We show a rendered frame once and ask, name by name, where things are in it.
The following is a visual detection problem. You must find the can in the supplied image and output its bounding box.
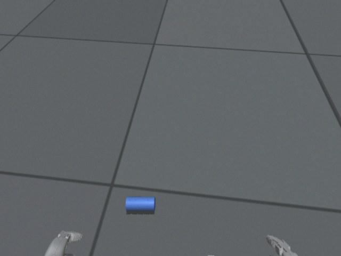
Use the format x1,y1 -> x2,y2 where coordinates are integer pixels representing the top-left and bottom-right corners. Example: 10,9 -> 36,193
126,197 -> 155,210

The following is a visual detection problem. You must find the left robot hand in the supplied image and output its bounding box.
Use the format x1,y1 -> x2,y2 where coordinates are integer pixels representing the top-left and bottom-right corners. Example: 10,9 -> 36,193
44,230 -> 83,256

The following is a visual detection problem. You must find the right robot hand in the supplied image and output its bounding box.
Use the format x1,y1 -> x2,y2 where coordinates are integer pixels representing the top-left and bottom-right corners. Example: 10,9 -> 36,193
266,235 -> 298,256

